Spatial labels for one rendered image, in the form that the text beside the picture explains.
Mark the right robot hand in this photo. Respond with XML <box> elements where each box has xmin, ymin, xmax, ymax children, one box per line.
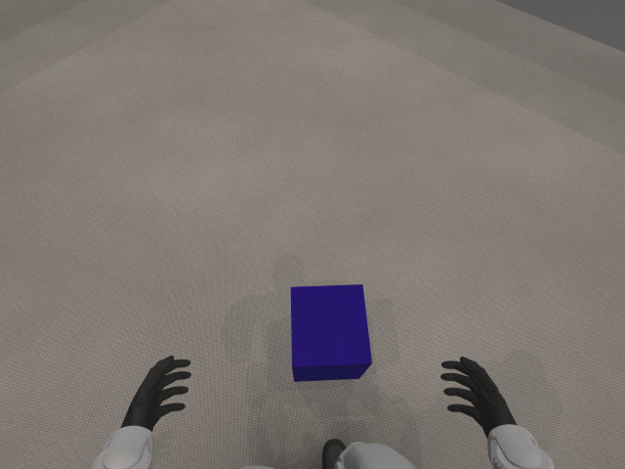
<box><xmin>440</xmin><ymin>357</ymin><xmax>517</xmax><ymax>438</ymax></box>

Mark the robot right forearm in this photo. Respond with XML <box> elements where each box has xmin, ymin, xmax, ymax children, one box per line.
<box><xmin>487</xmin><ymin>424</ymin><xmax>554</xmax><ymax>469</ymax></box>

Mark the robot right shin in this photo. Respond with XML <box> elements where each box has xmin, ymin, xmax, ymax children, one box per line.
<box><xmin>337</xmin><ymin>443</ymin><xmax>364</xmax><ymax>462</ymax></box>

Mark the robot left forearm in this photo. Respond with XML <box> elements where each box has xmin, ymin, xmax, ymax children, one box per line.
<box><xmin>91</xmin><ymin>426</ymin><xmax>154</xmax><ymax>469</ymax></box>

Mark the left robot hand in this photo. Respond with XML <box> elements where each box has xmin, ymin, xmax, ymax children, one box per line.
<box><xmin>121</xmin><ymin>356</ymin><xmax>191</xmax><ymax>432</ymax></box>

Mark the robot right thigh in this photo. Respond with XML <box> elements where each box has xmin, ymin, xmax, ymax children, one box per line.
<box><xmin>335</xmin><ymin>444</ymin><xmax>416</xmax><ymax>469</ymax></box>

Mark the carton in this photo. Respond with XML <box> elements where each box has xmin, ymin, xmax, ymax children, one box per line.
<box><xmin>291</xmin><ymin>284</ymin><xmax>372</xmax><ymax>382</ymax></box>

